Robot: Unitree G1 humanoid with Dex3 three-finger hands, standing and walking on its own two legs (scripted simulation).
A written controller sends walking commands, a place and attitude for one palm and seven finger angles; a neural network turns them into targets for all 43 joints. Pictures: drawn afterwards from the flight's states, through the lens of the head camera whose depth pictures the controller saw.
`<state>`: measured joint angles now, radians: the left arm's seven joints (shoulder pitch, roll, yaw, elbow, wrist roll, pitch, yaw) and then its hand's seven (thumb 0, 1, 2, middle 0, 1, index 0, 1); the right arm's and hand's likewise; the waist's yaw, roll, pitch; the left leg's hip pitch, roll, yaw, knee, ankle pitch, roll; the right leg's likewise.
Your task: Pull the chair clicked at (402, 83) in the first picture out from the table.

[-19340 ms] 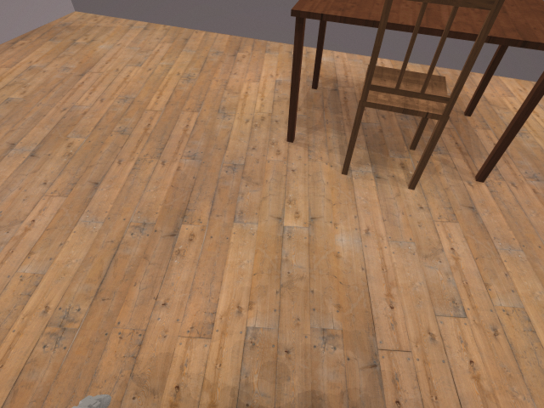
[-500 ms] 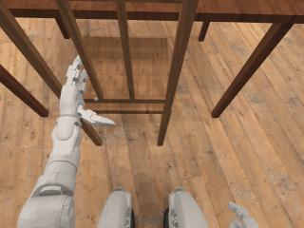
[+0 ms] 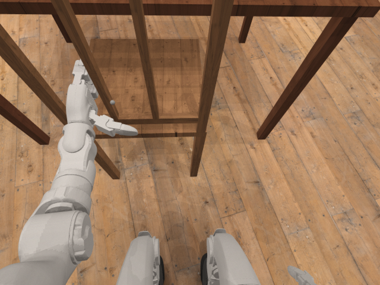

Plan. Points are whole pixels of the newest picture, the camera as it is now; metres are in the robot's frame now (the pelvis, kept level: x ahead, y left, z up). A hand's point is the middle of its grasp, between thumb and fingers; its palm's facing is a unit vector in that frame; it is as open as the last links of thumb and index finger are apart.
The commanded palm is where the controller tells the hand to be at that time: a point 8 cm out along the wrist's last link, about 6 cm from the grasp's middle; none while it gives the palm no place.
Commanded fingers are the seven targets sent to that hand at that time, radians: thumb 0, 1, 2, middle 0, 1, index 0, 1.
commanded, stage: push the fingers through the gap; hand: left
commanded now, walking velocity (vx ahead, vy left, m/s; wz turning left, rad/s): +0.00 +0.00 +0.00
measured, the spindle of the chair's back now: (94, 72) +0.53 +0.17 +0.07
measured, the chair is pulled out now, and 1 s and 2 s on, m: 0.00 0.00 0.01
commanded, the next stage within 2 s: hook a spindle and tug to test in 0.54 s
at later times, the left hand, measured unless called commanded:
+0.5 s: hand (110, 96) +0.50 +0.15 +0.04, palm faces +0.00 -1.00 -0.04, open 16.9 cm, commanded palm +0.47 +0.19 +0.03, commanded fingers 0.00 -0.50 0.30 -0.06 -0.08 -0.06 -0.08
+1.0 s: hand (113, 94) +0.50 +0.14 +0.04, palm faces +0.01 -1.00 -0.04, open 15.4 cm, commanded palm +0.48 +0.18 +0.03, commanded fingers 0.00 -0.28 0.40 -0.39 -1.12 -0.39 -1.12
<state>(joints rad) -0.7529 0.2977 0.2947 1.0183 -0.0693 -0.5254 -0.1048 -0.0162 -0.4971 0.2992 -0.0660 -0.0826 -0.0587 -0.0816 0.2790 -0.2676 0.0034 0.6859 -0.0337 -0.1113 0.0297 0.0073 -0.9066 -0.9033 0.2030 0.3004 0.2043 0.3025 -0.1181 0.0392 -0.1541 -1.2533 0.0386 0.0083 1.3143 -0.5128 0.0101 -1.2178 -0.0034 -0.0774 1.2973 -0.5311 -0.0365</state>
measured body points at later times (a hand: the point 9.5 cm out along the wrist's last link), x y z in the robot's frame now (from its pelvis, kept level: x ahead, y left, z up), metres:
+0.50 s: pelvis +0.00 +0.01 +0.00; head +0.15 +0.02 +0.43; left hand +0.49 +0.20 +0.04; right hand +0.04 -0.26 -0.12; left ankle +0.05 +0.11 -0.61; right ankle +0.04 -0.10 -0.61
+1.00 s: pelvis +0.01 +0.01 +0.00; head +0.16 +0.02 +0.42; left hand +0.50 +0.20 +0.04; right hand +0.05 -0.25 -0.12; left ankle +0.05 +0.12 -0.61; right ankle +0.04 -0.10 -0.61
